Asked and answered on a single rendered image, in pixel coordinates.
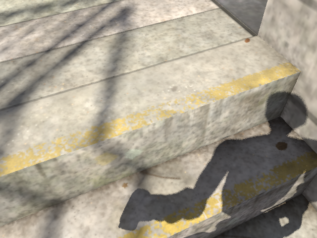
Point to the stairs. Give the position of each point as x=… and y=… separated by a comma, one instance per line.
x=232, y=168

